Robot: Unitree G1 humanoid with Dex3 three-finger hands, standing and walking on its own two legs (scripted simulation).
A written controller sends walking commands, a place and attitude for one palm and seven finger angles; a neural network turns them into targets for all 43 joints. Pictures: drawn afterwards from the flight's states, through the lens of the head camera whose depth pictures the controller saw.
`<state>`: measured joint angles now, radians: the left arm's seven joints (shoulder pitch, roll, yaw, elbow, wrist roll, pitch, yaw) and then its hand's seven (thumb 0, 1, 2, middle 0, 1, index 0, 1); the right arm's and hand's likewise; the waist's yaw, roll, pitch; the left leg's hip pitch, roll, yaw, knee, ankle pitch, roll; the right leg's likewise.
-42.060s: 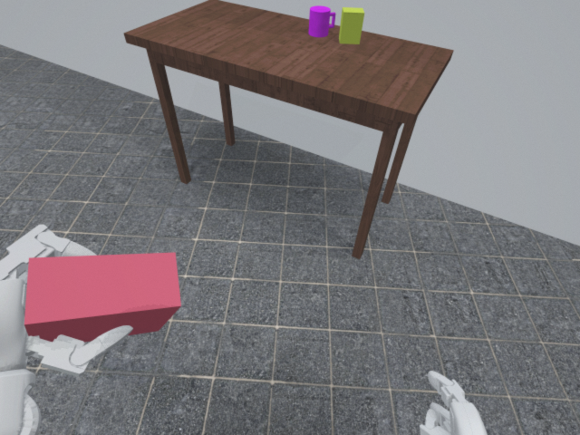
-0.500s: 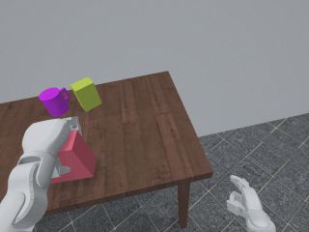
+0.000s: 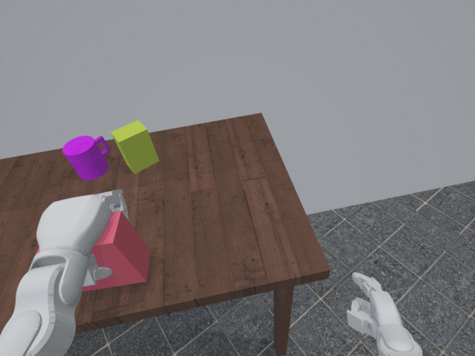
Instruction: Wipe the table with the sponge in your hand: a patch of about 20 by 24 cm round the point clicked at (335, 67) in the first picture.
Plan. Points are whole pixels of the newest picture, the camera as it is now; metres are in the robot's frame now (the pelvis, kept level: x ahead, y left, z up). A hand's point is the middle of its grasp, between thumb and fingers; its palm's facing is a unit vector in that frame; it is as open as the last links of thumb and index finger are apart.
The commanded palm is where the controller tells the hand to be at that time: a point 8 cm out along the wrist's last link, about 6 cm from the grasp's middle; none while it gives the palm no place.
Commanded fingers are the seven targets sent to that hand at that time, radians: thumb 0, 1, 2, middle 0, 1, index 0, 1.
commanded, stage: move the sponge above the wiping area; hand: left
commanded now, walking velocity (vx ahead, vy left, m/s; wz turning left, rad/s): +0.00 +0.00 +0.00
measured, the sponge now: (106, 259) +0.22 +0.27 +0.06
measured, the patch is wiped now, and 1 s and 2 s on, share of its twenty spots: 0.00 0.00 0.00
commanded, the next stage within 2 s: lower the sponge onto the table in 1.14 s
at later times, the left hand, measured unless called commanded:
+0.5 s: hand (104, 238) +0.24 +0.27 +0.10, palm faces +0.02 -0.08 -1.00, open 10.0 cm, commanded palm +0.21 +0.26 +0.17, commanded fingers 0.00 0.10 1.30 -1.20 -1.60 -1.20 -1.60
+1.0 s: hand (105, 239) +0.23 +0.26 +0.10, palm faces +0.03 -0.09 -1.00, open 10.0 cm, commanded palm +0.21 +0.26 +0.17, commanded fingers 0.00 0.10 1.30 -1.20 -1.60 -1.20 -1.60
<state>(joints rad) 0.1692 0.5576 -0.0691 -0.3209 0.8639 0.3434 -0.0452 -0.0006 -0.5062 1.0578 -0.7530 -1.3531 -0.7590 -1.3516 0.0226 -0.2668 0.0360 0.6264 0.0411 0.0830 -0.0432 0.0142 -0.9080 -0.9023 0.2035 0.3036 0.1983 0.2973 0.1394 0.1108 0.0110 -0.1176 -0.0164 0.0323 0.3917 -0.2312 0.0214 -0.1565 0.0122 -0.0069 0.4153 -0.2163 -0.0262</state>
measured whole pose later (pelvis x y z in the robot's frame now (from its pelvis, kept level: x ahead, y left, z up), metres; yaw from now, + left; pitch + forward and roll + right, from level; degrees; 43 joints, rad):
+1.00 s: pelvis +0.01 +0.00 +0.00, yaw +0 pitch -2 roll +0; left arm 0.19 0.52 -0.09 -0.29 0.88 0.40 -0.02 0.00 -0.51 1.06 -0.75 -1.36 -0.76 -1.35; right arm 0.03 -0.28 0.03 0.62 0.05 0.10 -0.03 0.01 -0.91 -0.90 0.20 0.30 0.20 0.30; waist 0.12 0.11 -0.01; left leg -0.12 -0.01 0.03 0.40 -0.25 0.02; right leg -0.16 0.02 0.00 0.42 -0.23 -0.03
